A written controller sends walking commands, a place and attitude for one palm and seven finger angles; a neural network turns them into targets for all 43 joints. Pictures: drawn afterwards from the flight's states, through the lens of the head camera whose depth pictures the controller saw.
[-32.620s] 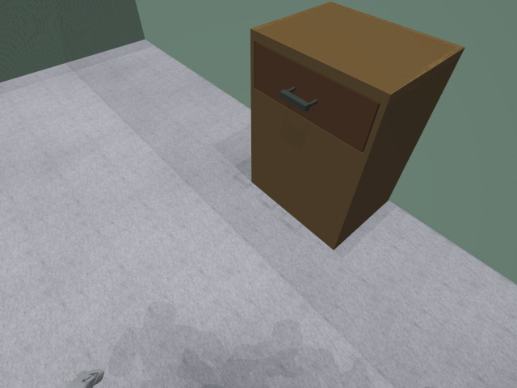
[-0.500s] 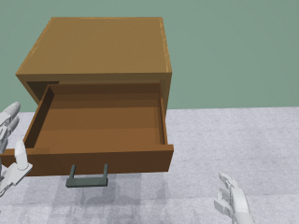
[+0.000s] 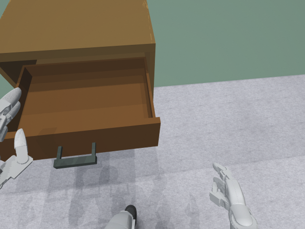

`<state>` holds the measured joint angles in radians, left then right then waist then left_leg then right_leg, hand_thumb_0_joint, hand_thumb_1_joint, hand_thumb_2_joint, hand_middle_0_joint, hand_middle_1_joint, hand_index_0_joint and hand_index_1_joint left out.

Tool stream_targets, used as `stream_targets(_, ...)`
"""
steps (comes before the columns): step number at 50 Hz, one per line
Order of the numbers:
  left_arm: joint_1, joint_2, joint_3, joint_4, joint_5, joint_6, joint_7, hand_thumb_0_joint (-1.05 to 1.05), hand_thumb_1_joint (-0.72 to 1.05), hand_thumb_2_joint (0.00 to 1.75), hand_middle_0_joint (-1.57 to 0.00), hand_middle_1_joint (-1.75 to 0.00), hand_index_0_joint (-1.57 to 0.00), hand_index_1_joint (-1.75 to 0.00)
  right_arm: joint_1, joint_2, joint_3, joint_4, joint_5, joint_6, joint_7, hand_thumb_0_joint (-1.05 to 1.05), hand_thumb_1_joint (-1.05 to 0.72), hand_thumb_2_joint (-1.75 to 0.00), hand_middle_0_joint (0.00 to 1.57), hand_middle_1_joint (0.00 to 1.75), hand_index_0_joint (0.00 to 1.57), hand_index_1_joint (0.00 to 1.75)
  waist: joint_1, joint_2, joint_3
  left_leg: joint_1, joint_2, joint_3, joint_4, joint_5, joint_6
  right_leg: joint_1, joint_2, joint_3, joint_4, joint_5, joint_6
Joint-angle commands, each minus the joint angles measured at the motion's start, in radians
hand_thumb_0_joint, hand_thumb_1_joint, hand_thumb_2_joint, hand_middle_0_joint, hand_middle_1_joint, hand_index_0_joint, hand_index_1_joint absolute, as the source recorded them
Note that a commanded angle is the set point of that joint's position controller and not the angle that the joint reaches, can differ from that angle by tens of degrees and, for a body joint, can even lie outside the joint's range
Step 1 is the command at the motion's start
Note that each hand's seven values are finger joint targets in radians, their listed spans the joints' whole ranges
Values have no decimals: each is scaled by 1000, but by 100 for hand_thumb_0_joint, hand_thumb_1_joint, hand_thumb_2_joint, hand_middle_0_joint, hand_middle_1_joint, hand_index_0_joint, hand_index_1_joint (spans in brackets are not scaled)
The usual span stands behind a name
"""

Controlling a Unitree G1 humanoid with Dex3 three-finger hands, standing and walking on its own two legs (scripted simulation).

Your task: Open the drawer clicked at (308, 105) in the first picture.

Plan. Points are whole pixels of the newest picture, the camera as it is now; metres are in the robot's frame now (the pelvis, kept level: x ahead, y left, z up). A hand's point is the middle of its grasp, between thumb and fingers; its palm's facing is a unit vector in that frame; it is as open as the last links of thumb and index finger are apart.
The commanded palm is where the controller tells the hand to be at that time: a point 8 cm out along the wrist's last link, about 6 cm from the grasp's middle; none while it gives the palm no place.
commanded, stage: step back with the hand held close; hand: left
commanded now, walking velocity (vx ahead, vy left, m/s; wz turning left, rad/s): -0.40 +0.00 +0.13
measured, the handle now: (76, 154) +0.31 +0.26 -0.10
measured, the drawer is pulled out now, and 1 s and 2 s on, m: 0.30 0.30 0.30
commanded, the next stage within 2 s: stop stepping back and stand still in 0.32 s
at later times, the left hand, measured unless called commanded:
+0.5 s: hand out of the picture +0.08 +0.15 +0.18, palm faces +0.31 -0.80 -0.51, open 7.5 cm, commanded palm +0.01 +0.21 +0.19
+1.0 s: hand out of the picture -0.04 +0.11 +0.18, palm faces +0.41 -0.76 -0.50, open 7.4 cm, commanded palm -0.10 +0.16 +0.19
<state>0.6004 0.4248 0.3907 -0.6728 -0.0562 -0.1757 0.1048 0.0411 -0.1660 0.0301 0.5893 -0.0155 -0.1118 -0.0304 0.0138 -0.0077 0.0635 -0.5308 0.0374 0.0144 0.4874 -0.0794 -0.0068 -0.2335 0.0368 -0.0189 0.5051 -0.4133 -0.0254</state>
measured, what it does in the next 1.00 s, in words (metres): walks backwards: left foot, then right foot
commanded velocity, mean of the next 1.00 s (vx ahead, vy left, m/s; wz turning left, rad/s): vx -0.03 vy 0.10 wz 0.03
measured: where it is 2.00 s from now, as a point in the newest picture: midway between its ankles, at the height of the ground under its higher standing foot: outside the picture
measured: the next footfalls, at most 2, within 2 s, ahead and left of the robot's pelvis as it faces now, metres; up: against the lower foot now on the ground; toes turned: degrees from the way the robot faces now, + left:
left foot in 0.26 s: -0.04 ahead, +0.05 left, +0.00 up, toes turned +5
right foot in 0.56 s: -0.09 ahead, -0.21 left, +0.00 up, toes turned -1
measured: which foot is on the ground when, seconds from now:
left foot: down 0.00-0.06, up 0.08-0.24, down 0.26-0.58, up 0.60-0.94, down 0.96-1.00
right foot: down 0.00-0.26, up 0.28-0.54, down 0.56-1.00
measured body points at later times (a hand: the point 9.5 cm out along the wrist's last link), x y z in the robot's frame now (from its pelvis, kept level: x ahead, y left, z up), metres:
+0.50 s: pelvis -0.11 -0.08 +0.01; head -0.04 -0.06 +0.45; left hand +0.06 +0.19 +0.20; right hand +0.11 -0.27 -0.08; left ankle -0.08 +0.05 -0.73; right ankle -0.12 -0.19 -0.70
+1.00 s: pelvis -0.19 -0.14 +0.01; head -0.16 -0.13 +0.45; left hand -0.06 +0.14 +0.20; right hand +0.00 -0.39 -0.07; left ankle -0.25 +0.00 -0.73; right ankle -0.13 -0.21 -0.73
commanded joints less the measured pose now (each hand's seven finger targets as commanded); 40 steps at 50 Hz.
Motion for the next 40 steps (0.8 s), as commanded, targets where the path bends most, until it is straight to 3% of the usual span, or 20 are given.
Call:
stream_targets(1, 132, 181, 177, -286, -22, -98, 2, 0, 90, 90, -20, -30, -20, -30, -10, -162, -72, -165, 28, -8, 1, 0, -90, -90, 20, 30, 20, 30, 17, 34, -445, 448, 75, -63, 151, 425, 57, 82, -82, 4, -213, 604, 50)
stream_targets(3, 154, 195, 209, -231, -32, -100, 5, 0, 90, 90, -20, -30, -20, -30, -45, -153, -92, -194, 77, 9, -17, 0, -90, -90, 20, 30, 20, 30, 11, -261, -370, 171, -100, 47, 454, -315, 5, 115, -289, 79, -153, 1053, -7)
stream_targets(4, 210, 218, 233, -176, -34, -95, 19, 0, 90, 90, -20, -30, -20, -30, -54, -147, -89, -203, 87, 15, -28, 0, -90, -90, 20, 30, 20, 30, 18, -282, -364, 28, -147, -1, 674, -484, 4, 122, -363, 127, -115, 1153, -51)
stream_targets(5, 245, 176, 202, -134, -37, -98, 22, 0, 90, 90, -20, -30, -20, -30, -64, -107, -74, -196, 76, 14, -37, 0, -90, -90, 20, 30, 20, 30, 7, -199, -280, -59, -124, -41, 750, -526, -1, 109, -386, 98, -95, 1189, -78)
stream_targets(7, 222, 117, 155, -67, -10, -75, 30, 0, 90, 90, -20, -30, -20, -30, -89, -65, -32, -177, 42, 36, -54, 0, -90, -90, 20, 30, 20, 30, -32, -103, -207, -66, -96, -13, 567, -520, -13, 127, -313, 31, -40, 1276, -100)
stream_targets(10, 93, 113, 129, -55, 4, -85, 44, 0, 90, 90, -20, -30, -20, -30, -99, -106, -25, -161, 37, 56, -82, 0, -90, -90, 20, 30, 20, 30, -66, -54, -140, 62, -100, 25, -33, -238, -21, 175, -176, -19, 112, 1248, -25)
stream_targets(11, 87, 116, 110, -99, -4, -74, 52, 0, 90, 90, -20, -30, -20, -30, -63, -122, -41, -154, 41, 64, -81, 0, -90, -90, 20, 30, 20, 30, -75, -15, -170, 199, -32, -1, -215, 58, -15, 143, -151, -25, 167, 966, 0)
stream_targets(13, 54, 114, 80, -222, 8, -70, 67, 0, 90, 90, -20, -30, -20, -30, 2, -147, -103, -147, 41, 47, -54, 0, -90, -90, 20, 30, 20, 30, -34, 152, -238, 497, 292, -277, -109, 785, 92, -215, -80, 25, 327, -25, 18)
stream_targets(14, 74, 98, 59, -228, 26, -72, 75, 0, 90, 90, -20, -30, -20, -30, 46, -143, -114, -137, 52, 27, -40, 0, -90, -90, 20, 30, 20, 30, -44, 149, -251, 551, 345, -282, -63, 806, 150, -295, -74, 74, 472, -144, 15)
stream_targets(15, 107, 74, 53, -212, 19, -83, 72, 0, 90, 90, -20, -30, -20, -30, 68, -159, -120, -139, 48, -1, -27, 0, -90, -90, 20, 30, 20, 30, -36, 153, -245, 547, 342, -234, -92, 768, 177, -324, -53, 83, 572, -153, 14)
stream_targets(19, 76, 176, 138, -413, 16, -50, 82, 0, 90, 90, -20, -30, -20, -30, 30, -151, -105, -133, 19, -31, -28, 0, -90, -90, 20, 30, 20, 30, -12, 204, -331, 489, 251, -174, -66, 774, 114, -248, -52, 21, 445, -79, 49)
stream_targets(21, 112, 128, 119, -389, 7, -50, 77, 0, 90, 90, -20, -30, -20, -30, 23, -138, -103, -130, 21, -43, -24, 0, -90, -90, 20, 30, 20, 30, -12, 208, -310, 473, 242, -162, -61, 701, 133, -230, -48, -1, 382, -13, 48)
stream_targets(25, 187, 105, 135, -286, -7, -33, 83, 0, 90, 90, -20, -30, -20, -30, 32, -150, -86, -162, 37, -37, -22, 0, -90, -90, 20, 30, 20, 30, -27, 272, -235, 279, 150, -82, -72, 140, 98, -47, -51, -61, 122, 17, 51)
stream_targets(27, 165, 113, 141, -212, -9, -38, 79, 0, 90, 90, -20, -30, -20, -30, 30, -149, -80, -169, 47, -22, -27, 0, -90, -90, 20, 30, 20, 30, -21, 137, -167, 119, 77, -39, 15, -290, 60, 110, -88, -70, -108, 216, 62)
stream_targets(28, 149, 129, 139, -171, -8, -40, 74, 0, 90, 90, -20, -30, -20, -30, 41, -141, -85, -168, 48, -11, -29, 0, -90, -90, 20, 30, 20, 30, -33, -33, -138, 97, -1, 3, 162, -395, 23, 78, -180, 15, -200, 225, 26)
stream_targets(29, 151, 158, 161, -153, -8, -36, 73, 0, 90, 90, -20, -30, -20, -30, 41, -136, -88, -179, 46, 2, -29, 0, -90, -90, 20, 30, 20, 30, -37, -203, -137, 55, -60, -4, 399, -392, 1, -3, -355, 257, -298, 168, -49)
stream_targets(30, 71, 148, 147, -125, -19, -43, 69, 0, 90, 90, -20, -30, -20, -30, 32, -140, -90, -162, 45, 1, -35, 0, -90, -90, 20, 30, 20, 30, -41, -248, -96, 41, -60, -56, 605, -401, -3, -97, -464, 339, -323, 169, -104)
stream_targets(33, 99, 97, 122, -3, -13, -53, 42, 0, 90, 90, -20, -30, -20, -30, 38, -146, -101, -139, 45, 21, -30, 0, -90, -90, 20, 30, 20, 30, -70, -191, -101, -10, -27, -95, 768, -247, -19, -117, -397, 233, -258, 82, -83)
stream_targets(36, 92, 95, 96, 41, 5, -83, 46, 0, 90, 90, -20, -30, -20, -30, 4, -141, -89, -137, 41, 28, -29, 0, -90, -90, 20, 30, 20, 30, -61, -125, -88, 32, -19, -29, 544, -260, -7, -77, -342, 132, -258, 58, -50)
stream_targets(40, 73, 125, 85, -90, 25, -105, 73, 0, 90, 90, -20, -30, -20, -30, 19, -153, -95, -142, 34, -24, -34, 0, -90, -90, 20, 30, 20, 30, -21, -159, -121, 143, -34, 49, 214, -343, 31, 44, -361, 174, -296, 74, -61)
